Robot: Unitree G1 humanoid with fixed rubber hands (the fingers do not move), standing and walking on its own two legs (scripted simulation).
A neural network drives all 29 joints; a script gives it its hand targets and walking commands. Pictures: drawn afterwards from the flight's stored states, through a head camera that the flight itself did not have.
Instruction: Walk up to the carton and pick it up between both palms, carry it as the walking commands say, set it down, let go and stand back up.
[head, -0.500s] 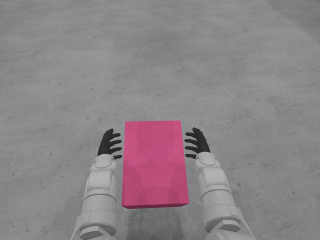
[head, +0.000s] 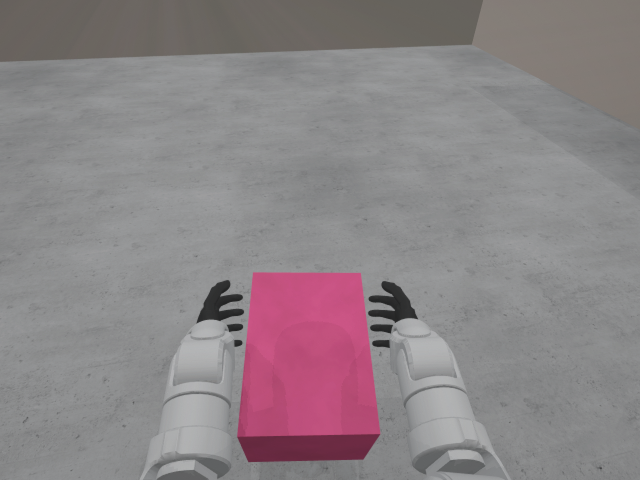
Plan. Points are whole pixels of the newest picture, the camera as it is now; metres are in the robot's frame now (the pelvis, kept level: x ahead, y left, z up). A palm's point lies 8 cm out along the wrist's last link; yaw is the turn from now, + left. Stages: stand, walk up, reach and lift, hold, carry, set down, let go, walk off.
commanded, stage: reach and lift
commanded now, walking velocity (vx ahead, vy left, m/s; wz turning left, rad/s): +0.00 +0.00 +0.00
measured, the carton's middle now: (306, 363) +0.33 +0.03 -0.05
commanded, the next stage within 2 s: hold in 1.38 s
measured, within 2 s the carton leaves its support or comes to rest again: neither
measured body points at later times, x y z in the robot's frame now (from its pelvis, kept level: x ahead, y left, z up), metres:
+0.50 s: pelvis -0.01 +0.01 +0.00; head -0.06 +0.01 +0.45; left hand +0.32 +0.14 +0.05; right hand +0.32 -0.12 +0.05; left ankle +0.03 +0.14 -0.74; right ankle +0.01 -0.12 -0.74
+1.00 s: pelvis +0.00 +0.01 +0.00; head -0.06 +0.01 +0.45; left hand +0.31 +0.14 +0.05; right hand +0.31 -0.12 +0.05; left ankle +0.03 +0.14 -0.74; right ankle +0.01 -0.12 -0.74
